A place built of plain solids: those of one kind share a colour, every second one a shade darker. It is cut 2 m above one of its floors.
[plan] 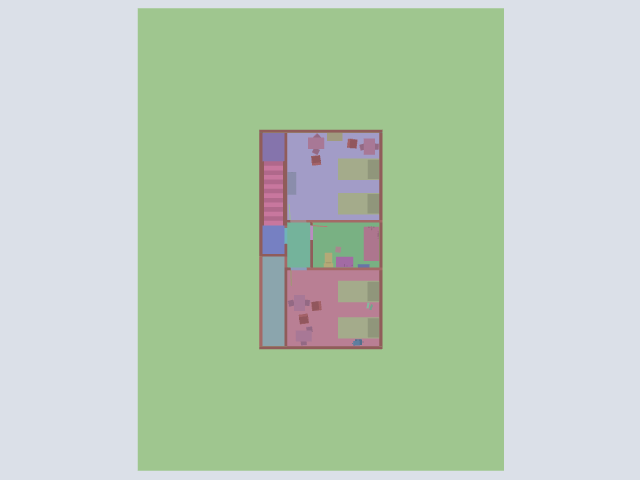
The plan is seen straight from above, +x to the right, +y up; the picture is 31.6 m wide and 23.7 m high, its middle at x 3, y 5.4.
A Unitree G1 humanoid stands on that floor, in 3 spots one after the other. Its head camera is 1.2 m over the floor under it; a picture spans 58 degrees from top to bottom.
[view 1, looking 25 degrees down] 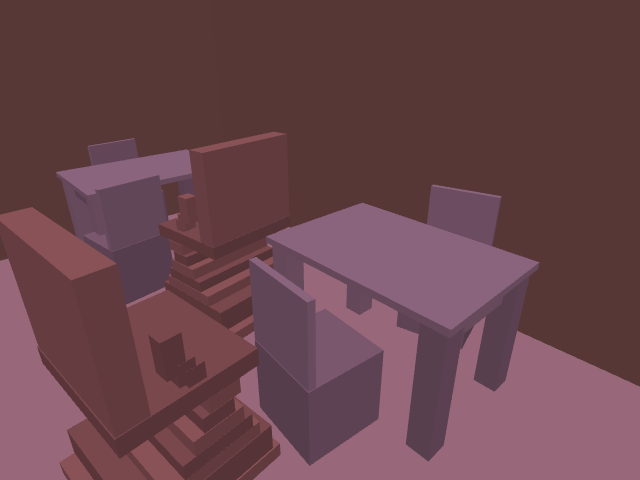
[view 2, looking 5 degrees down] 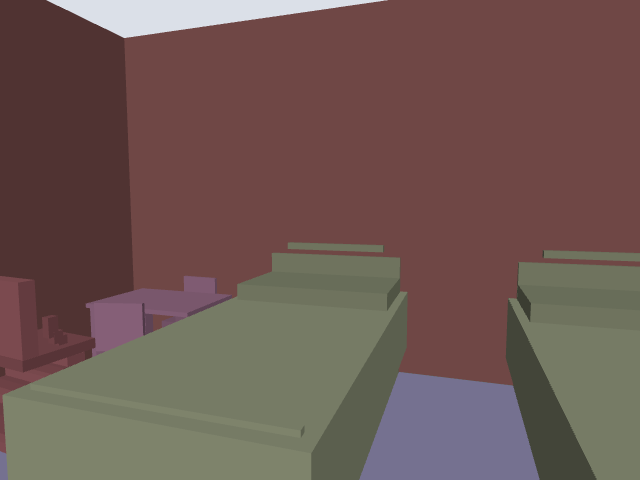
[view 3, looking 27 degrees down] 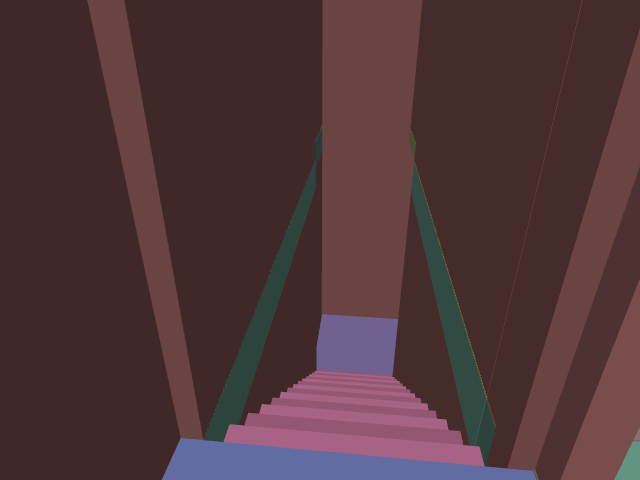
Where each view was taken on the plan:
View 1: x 3.12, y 3.12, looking -133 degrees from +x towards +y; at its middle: desk_child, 1.61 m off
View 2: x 2.92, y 8.03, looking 18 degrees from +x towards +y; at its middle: wall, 3.17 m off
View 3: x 0.70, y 5.22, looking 96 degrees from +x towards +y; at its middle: wall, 5.87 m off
